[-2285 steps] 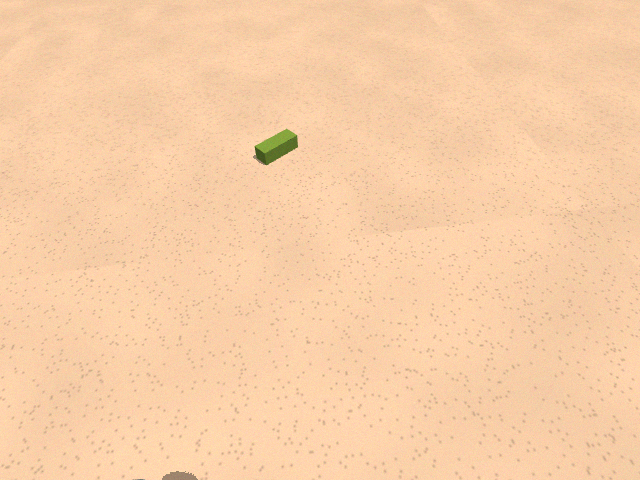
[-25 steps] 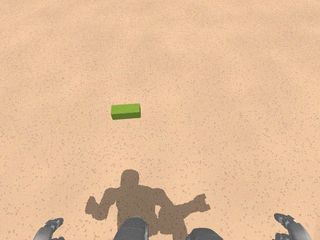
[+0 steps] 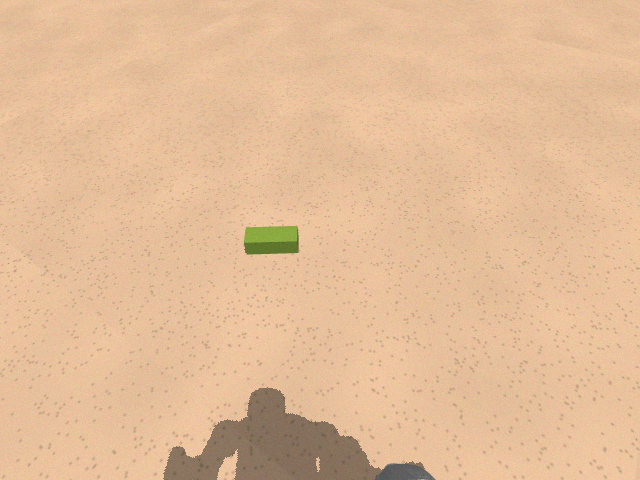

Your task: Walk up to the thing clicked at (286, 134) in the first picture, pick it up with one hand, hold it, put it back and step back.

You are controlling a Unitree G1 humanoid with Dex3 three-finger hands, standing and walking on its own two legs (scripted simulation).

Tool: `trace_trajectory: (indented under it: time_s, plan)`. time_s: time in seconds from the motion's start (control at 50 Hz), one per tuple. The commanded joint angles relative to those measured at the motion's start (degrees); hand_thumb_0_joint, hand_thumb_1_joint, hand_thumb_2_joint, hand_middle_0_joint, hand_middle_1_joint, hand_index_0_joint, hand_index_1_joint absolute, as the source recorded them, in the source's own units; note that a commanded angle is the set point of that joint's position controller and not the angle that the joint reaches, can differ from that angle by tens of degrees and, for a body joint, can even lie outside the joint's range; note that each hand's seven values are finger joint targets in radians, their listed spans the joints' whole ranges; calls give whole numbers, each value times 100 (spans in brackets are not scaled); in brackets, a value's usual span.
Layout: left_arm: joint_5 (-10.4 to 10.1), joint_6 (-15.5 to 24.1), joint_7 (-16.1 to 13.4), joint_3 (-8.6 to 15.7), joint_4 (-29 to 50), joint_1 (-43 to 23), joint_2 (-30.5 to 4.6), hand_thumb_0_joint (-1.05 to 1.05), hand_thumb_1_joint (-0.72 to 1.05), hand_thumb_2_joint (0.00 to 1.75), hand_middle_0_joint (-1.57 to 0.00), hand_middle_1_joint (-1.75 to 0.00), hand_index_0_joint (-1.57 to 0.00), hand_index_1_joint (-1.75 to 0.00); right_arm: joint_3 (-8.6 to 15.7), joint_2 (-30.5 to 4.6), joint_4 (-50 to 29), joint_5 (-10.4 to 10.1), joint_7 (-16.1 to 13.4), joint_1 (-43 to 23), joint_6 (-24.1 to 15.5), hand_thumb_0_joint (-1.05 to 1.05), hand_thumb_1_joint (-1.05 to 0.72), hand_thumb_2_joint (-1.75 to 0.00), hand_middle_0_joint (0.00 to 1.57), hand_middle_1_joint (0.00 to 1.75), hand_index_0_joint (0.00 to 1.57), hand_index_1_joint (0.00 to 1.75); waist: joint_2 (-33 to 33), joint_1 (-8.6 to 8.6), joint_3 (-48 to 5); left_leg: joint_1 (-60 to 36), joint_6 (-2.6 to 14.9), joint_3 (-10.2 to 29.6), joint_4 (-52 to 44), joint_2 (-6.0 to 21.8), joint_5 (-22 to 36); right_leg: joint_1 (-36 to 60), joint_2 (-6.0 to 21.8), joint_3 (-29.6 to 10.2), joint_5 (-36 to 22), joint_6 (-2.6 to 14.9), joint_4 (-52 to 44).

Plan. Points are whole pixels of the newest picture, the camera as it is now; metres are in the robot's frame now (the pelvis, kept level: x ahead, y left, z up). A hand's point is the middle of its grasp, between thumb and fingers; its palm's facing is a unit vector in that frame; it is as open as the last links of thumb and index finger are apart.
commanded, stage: step back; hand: left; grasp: from above
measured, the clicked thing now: (272, 240) +1.07 +0.24 -0.73
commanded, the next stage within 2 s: stand in 0.72 s
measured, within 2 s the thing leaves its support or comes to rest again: neither
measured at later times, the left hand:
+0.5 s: hand out of the picture +0.11 +0.28 -0.16, palm faces +0.00 -0.94 -0.35, open 7.4 cm
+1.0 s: hand (152, 457) +0.17 +0.26 -0.14, palm faces -0.03 -0.94 -0.34, open 7.4 cm
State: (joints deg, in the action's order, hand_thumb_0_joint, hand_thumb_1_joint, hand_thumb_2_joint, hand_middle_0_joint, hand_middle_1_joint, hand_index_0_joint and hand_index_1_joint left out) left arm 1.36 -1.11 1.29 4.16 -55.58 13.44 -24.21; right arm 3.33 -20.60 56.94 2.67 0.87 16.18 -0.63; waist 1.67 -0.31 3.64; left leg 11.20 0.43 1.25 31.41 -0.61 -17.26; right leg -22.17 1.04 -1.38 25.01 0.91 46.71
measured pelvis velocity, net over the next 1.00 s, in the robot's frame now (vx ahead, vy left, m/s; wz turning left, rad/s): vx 0.06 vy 0.01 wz -0.02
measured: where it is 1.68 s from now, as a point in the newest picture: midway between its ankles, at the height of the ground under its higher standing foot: outside the picture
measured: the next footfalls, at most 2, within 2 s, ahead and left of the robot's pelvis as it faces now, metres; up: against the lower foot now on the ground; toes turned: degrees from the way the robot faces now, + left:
left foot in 0.36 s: +0.12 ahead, +0.14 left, +0.00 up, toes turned +1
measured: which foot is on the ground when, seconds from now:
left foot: down 0.00-0.10, up 0.12-0.34, down 0.36-1.00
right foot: down 0.00-1.00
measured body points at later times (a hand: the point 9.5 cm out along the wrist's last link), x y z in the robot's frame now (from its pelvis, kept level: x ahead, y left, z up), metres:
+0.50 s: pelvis +0.05 +0.02 +0.00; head +0.07 +0.03 +0.44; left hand +0.11 +0.33 -0.14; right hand +0.12 -0.29 -0.12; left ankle +0.08 +0.14 -0.73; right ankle +0.05 -0.12 -0.73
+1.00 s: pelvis +0.06 +0.01 +0.02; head +0.08 +0.01 +0.47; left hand +0.17 +0.31 -0.11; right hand +0.17 -0.28 -0.11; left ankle +0.08 +0.14 -0.73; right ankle +0.05 -0.12 -0.73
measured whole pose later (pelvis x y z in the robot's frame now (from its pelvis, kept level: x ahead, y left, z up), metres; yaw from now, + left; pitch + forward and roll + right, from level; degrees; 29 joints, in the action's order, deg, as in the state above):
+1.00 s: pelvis +0.06 +0.01 +0.02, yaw -1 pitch -3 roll +0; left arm 0.2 0.8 0.3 0.0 -63.9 3.0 -19.7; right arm 1.2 -19.5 64.0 0.3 0.4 2.0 -1.1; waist 0.0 0.1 4.3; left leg 7.0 -0.7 -1.5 20.0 1.1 -10.1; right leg -5.8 1.2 -1.2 12.1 -1.3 20.7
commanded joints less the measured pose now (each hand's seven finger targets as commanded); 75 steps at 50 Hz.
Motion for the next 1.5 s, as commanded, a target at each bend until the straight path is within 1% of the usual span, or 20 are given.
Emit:
trace_trajectory:
  time_s: [0.0, 0.04, 0.06, 0.08, 0.1, 0.12, 0.16, 0.26, 0.32, 0.34, 0.36, 0.38, 0.4, 0.42, 0.46, 0.52, 0.6, 0.78, 0.98, 1.48]
  plan:
    - [-16, 300, 9, 245, 341, -119, -857, 0, 90, 90, -20, -30, -20, -30, 322, -1572, -614, 8, -54, -830, -130, 0, -90, -90, 20, 30, 20, 30, -1149, 132, 47, 1134, 721, 1116, -1386, 1071, -1925, 972, -119, 299, -398, -31, -1080]
    - [49, 328, -53, 294, 189, 232, -878, 0, 90, 90, -20, -30, -20, -30, 276, -1382, -625, -27, -50, -800, -20, 0, -90, -90, 20, 30, 20, 30, -831, 337, 23, 1578, 540, 829, -583, 867, -2112, 1819, -260, 259, -564, 19, -1843]
    - [108, 372, -104, 347, 166, 253, -1034, 0, 90, 90, -20, -30, -20, -30, 196, -1117, -610, -55, -69, -534, 8, 0, -90, -90, 20, 30, 20, 30, -239, 340, 36, 2050, 393, 645, 137, 583, -2137, 2213, -91, -356, -120, 111, -2181]
    - [143, 419, -147, 431, 227, 338, -1428, 0, 90, 90, -20, -30, -20, -30, 137, -900, -736, -69, -74, -662, 3, 0, -90, -90, 20, 30, 20, 30, 695, 461, 133, 2820, 160, 324, 1404, -76, -1979, 1983, 1126, -2593, 1771, 625, -3188]
    - [140, 442, -139, 493, 284, 193, -1747, 0, 90, 90, -20, -30, -20, -30, 244, -1207, -661, -39, -124, -674, 19, 0, -90, -90, 20, 30, 20, 30, 608, 444, 332, 2301, 79, 422, 2335, -42, -1747, 958, 2014, -3561, 3076, 1113, -3766]
    - [105, 474, -144, 492, 433, -102, -1686, 0, 90, 90, -20, -30, -20, -30, 309, -1376, -570, -64, -118, -406, -2, 0, -90, -90, 20, 30, 20, 30, 234, 287, 449, 2234, 84, 749, 2466, 107, -1439, 845, 2049, -3478, 2888, 1269, -3662]
    - [83, 521, -176, 415, 448, -292, -1444, 0, 90, 90, -20, -30, -20, -30, 315, -1334, -428, -93, -99, -249, -35, 0, -90, -90, 20, 30, 20, 30, 111, 163, 472, 2003, 96, 779, 2403, 262, -918, 611, 1648, -2610, 2072, 1002, -3452]
    - [67, 478, -140, 297, 482, -558, -1252, 0, 90, 90, -20, -30, -20, -30, 282, -1105, -276, -37, -24, -151, -46, 0, -90, -90, 20, 30, 20, 30, 696, 103, 25, 780, -14, -2, 1013, 257, -824, 178, 1193, -1257, 474, 826, -2906]
    - [-5, 365, -134, 70, 477, -566, -942, 0, 90, 90, -20, -30, -20, -30, 301, -1071, -169, -34, -93, -189, -115, 0, -90, -90, 20, 30, 20, 30, 237, -51, -213, -437, 18, -94, -329, 80, 299, -316, 765, -632, -778, 493, -1894]
    - [-31, 348, -136, -8, 488, -533, -737, 0, 90, 90, -20, -30, -20, -30, 314, -1194, -200, 0, -133, -223, -144, 0, -90, -90, 20, 30, 20, 30, -184, -81, -334, -519, 116, 557, -763, 530, 183, -381, 589, -471, -1100, 337, -1478]
    - [-132, 307, -130, -74, 471, -454, -492, 0, 90, 90, -20, -30, -20, -30, 297, -1496, -317, 2, -155, -573, -196, 0, -90, -90, 20, 30, 20, 30, -1012, 54, -418, -91, 516, 2045, -1446, 1515, -505, -342, 26, -121, -568, 25, -853]
    - [-140, 273, -176, 45, 272, -373, -849, 0, 90, 90, -20, -30, -20, -30, 314, -1736, -364, -63, -129, -887, -184, 0, -90, -90, 20, 30, 20, 30, -911, 141, -330, 729, 985, 2184, -1432, 1876, -832, 416, -11, 3, 263, -2, -581]
    - [-101, 291, -172, 29, 218, -356, -868, 0, 90, 90, -20, -30, -20, -30, 289, -1611, -358, -55, -123, -1060, -179, 0, -90, -90, 20, 30, 20, 30, -652, 199, -287, 849, 964, 1872, -1254, 1731, -479, 704, 9, -28, 143, 28, -761]
    - [-95, 316, -176, -1, 161, -329, -758, 0, 90, 90, -20, -30, -20, -30, 221, -1482, -318, -77, -128, -1136, -178, 0, -90, -90, 20, 30, 20, 30, -674, 276, -291, 680, 736, 1357, -953, 1459, 300, 860, 64, -31, -419, 63, -1357]
    - [-114, 394, -212, 35, 15, -246, -898, 0, 90, 90, -20, -30, -20, -30, 147, -1294, -239, -135, -140, -1175, -180, 0, -90, -90, 20, 30, 20, 30, -856, 258, -612, 502, 329, 669, -372, 989, 1755, 1347, 281, -329, -2055, 75, -1786]
    - [-141, 392, -218, 19, 38, -587, -968, 0, 90, 90, -20, -30, -20, -30, 103, -1198, -67, -187, -169, -1024, -163, 0, -90, -90, 20, 30, 20, 30, -579, 83, -844, 94, 184, 419, -386, 795, 2083, 1418, 487, -494, -2892, 147, -1676]
    - [-133, 356, -249, -25, -119, -713, -909, 0, 90, 90, -20, -30, -20, -30, 106, -1188, 59, -221, -178, -1275, -140, 0, -90, -90, 20, 30, 20, 30, -389, 118, -952, -223, 248, 368, -430, 890, 2589, 1479, 477, -382, -3002, 84, -1824]
    - [-127, 310, -204, -173, -415, -1074, -730, 0, 90, 90, -20, -30, -20, -30, 14, -1121, 275, -227, -129, -1533, -175, 0, -90, -90, 20, 30, 20, 30, -303, 43, -779, -633, 127, 411, -1107, 903, 2673, 1659, 499, -298, -2831, -39, -2405]
    - [-102, 352, -173, -172, -589, -1220, -801, 0, 90, 90, -20, -30, -20, -30, -9, -1061, 388, -231, -78, -1752, -158, 0, -90, -90, 20, 30, 20, 30, -195, 52, -613, -792, 22, 306, -1471, 819, 1566, 1573, 621, -417, -2246, -33, -3014]
    - [-99, 339, -152, -177, -640, -982, -848, 0, 90, 90, -20, -30, -20, -30, -72, -1119, 545, -195, -61, -1289, -113, 0, -90, -90, 20, 30, 20, 30, -156, 15, -360, -424, 10, 331, -1620, 809, 720, 1342, 596, -533, -1405, 13, -3287]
